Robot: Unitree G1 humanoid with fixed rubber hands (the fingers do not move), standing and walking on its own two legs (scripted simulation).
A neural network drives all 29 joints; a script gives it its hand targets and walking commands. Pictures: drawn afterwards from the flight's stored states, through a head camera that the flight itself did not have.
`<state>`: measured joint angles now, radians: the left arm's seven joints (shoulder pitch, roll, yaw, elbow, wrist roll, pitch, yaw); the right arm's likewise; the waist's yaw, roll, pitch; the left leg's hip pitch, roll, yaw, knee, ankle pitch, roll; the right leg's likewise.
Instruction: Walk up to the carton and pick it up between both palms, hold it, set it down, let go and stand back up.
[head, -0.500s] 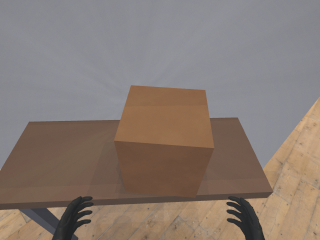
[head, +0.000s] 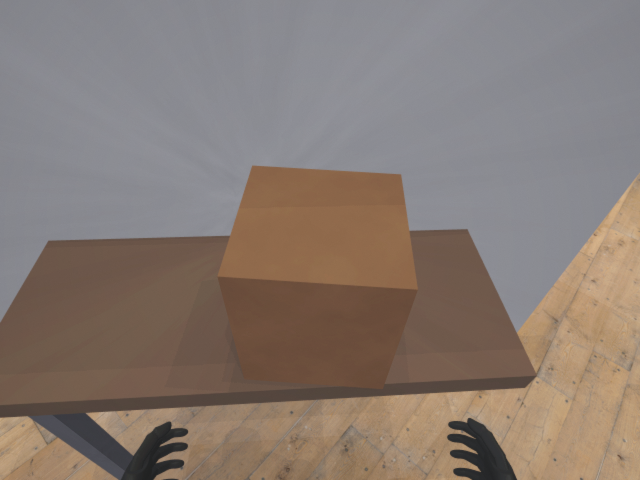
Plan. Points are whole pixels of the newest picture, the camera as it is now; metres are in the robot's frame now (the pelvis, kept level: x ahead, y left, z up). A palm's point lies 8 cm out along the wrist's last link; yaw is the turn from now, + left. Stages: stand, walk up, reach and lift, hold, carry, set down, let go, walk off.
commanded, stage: set down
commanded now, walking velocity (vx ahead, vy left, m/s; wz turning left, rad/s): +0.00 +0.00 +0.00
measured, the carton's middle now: (319, 280) +0.39 +0.01 +0.03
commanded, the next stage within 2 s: let go in 0.02 s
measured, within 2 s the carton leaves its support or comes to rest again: neither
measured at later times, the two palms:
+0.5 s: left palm out of the picture +0.16 +0.22 -0.08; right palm out of the picture +0.15 -0.23 -0.08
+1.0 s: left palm out of the picture +0.05 +0.25 -0.13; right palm out of the picture +0.02 -0.24 -0.14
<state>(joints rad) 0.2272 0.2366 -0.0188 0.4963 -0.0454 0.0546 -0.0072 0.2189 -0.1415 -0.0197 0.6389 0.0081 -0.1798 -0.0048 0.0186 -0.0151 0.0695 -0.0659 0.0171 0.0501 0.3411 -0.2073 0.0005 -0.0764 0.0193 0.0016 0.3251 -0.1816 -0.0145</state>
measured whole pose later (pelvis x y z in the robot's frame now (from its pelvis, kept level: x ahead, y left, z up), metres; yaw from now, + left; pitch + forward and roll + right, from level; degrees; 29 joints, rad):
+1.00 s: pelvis -0.01 +0.01 -0.01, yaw -1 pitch +0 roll +0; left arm 0.35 0.21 0.01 0.77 0.04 -0.02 0.01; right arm 0.31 -0.21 -0.04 0.91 -0.03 0.00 0.01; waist 0.00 0.00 0.00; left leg -0.23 0.01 0.08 0.49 -0.26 0.02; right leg -0.26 0.01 0.02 0.47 -0.22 0.00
